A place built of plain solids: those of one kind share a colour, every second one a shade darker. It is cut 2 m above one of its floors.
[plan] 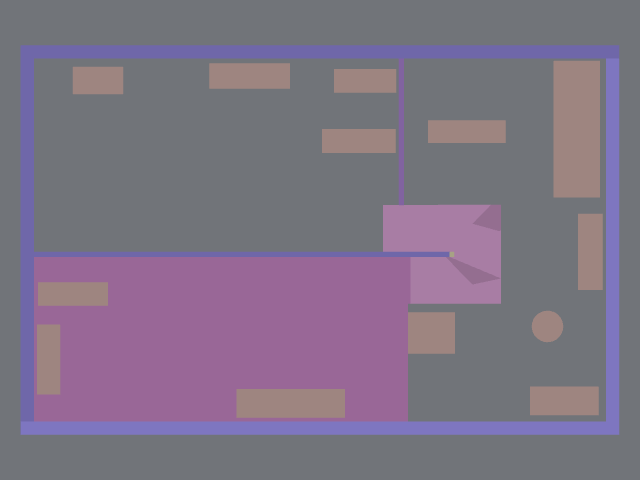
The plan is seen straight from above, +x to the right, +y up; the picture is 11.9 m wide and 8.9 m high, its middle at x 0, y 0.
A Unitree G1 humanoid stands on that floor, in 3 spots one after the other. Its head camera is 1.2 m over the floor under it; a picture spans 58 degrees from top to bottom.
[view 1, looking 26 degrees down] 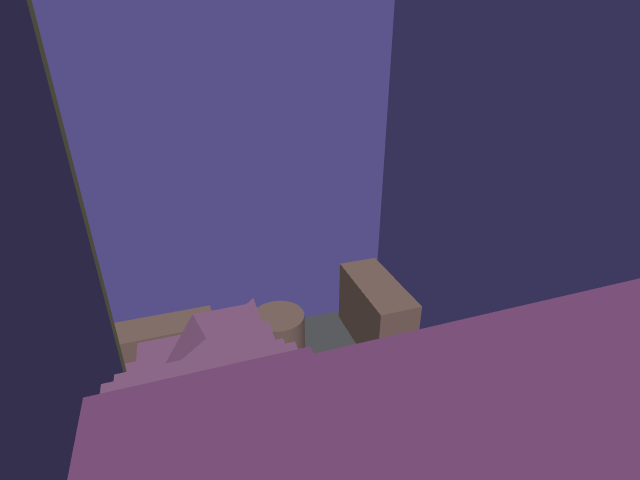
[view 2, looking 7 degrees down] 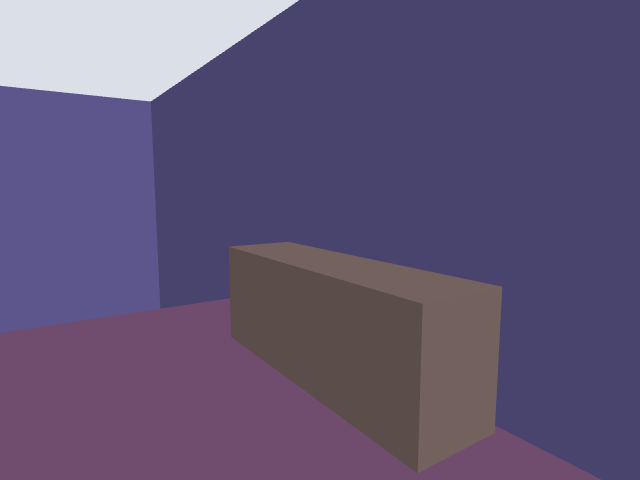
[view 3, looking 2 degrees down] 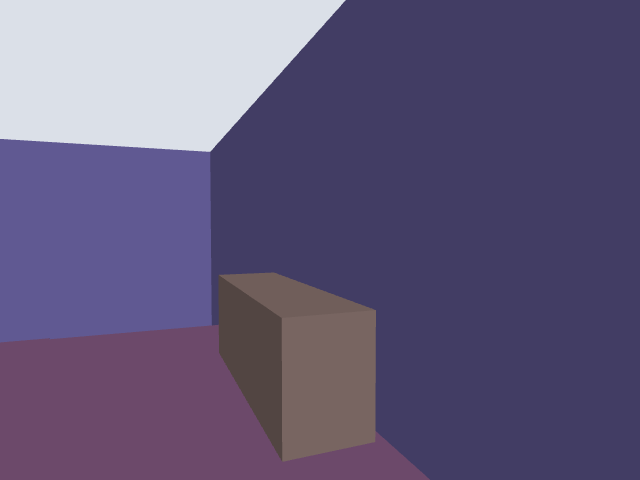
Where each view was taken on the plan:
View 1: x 0.30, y -0.75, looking -19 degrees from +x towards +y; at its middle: wall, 5.88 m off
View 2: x -2.72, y -1.47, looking -34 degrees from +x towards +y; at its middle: wall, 3.40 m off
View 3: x -3.61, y -2.13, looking -22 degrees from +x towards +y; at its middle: wall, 3.29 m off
